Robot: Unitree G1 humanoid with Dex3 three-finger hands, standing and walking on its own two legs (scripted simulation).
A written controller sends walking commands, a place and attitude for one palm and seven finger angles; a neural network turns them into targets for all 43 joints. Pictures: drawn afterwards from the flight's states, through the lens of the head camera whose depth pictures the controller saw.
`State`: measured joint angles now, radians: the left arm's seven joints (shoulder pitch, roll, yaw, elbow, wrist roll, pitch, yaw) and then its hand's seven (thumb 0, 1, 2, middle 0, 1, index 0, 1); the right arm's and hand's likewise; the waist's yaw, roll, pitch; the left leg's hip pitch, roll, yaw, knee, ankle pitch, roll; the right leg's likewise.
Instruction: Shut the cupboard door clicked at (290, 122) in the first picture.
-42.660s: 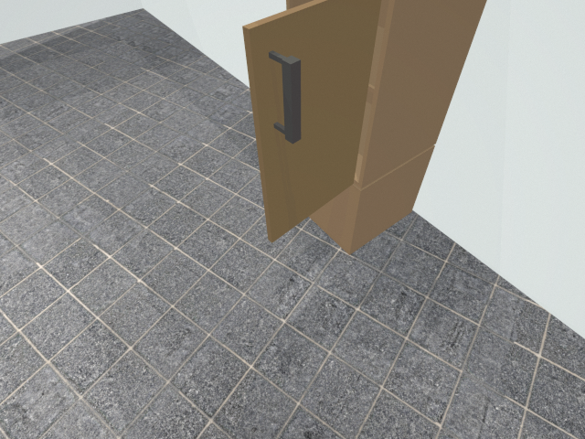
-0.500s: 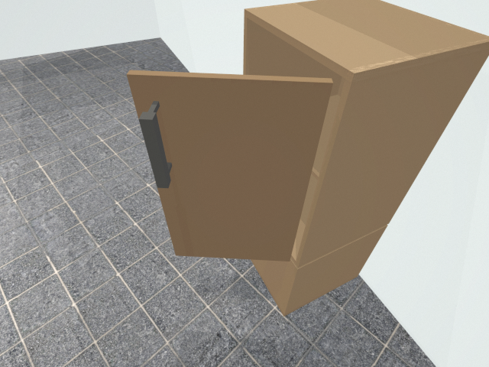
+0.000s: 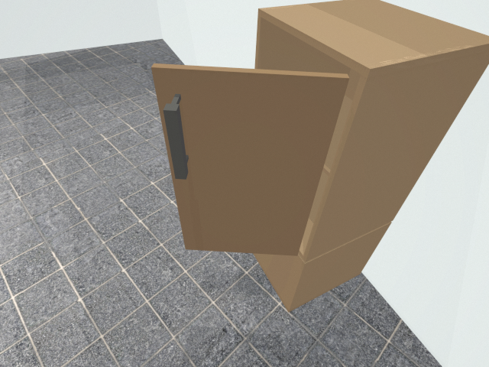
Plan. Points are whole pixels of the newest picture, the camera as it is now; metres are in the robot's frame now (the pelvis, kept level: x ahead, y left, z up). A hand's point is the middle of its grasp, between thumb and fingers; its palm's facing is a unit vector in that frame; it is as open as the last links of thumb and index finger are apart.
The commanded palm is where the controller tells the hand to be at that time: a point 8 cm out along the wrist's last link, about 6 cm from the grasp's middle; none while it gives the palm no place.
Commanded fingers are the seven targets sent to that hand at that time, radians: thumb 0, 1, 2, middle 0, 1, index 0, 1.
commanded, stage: come to a stop and stand still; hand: left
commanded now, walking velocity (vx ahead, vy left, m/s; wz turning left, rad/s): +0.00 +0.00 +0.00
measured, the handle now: (179, 138) +0.51 +0.17 +0.12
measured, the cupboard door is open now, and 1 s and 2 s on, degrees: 60 60 60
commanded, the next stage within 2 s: look again from close up in 0.60 s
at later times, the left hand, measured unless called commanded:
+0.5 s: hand out of the picture -0.04 +0.16 -0.18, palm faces +0.04 -0.99 -0.14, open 7.3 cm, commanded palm none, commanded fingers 0.00 0.90 0.90 -0.20 -0.30 -0.20 -0.30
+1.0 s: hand out of the picture +0.00 +0.15 -0.18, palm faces +0.03 -0.99 -0.15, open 7.3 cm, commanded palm none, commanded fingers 0.00 0.90 0.90 -0.20 -0.30 -0.20 -0.30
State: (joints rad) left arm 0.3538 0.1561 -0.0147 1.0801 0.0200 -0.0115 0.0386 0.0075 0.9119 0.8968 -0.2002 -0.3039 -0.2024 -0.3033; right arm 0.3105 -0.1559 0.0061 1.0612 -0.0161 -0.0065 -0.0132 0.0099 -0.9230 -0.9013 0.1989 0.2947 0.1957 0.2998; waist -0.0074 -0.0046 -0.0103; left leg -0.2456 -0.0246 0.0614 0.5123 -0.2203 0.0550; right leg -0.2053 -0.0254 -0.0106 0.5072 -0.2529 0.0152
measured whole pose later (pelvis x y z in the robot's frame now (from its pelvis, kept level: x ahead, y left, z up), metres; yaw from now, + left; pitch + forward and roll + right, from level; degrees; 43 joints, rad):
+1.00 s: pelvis +0.01 +0.00 +0.01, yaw +0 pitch -2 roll +0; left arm 0.34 0.14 -0.01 1.09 0.01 -0.02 0.04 0.01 0.91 0.90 -0.20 -0.30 -0.20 -0.30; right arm 0.29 -0.13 0.01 1.14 -0.01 -0.02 -0.01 0.01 -0.92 -0.90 0.20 0.29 0.20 0.30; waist 0.00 -0.03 0.01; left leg -0.22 -0.03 0.06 0.43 -0.18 0.05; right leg -0.18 -0.03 -0.01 0.43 -0.22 0.02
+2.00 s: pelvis +0.04 -0.02 +0.00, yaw -1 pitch -1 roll +0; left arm 0.33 0.13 0.00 1.05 0.02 -0.02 0.06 0.02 0.92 0.90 -0.20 -0.30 -0.20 -0.30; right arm 0.23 -0.16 -0.02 1.06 0.00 0.01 -0.03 0.01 -0.93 -0.90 0.20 0.29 0.20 0.30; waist 0.01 -0.02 0.03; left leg -0.24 0.01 0.05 0.54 -0.29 0.01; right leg -0.19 0.01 -0.02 0.51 -0.31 -0.01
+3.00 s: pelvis +0.06 -0.03 +0.00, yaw -2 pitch +0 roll +1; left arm 0.22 0.20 -0.01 1.09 0.01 -0.02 0.03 0.01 0.91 0.90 -0.20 -0.30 -0.20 -0.30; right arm 0.19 -0.19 0.02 1.11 -0.01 -0.03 -0.02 0.00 -0.91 -0.90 0.20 0.29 0.20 0.30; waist 0.00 -0.01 0.03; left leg -0.16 0.00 0.08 0.43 -0.27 0.02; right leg -0.15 -0.01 0.01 0.47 -0.32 -0.01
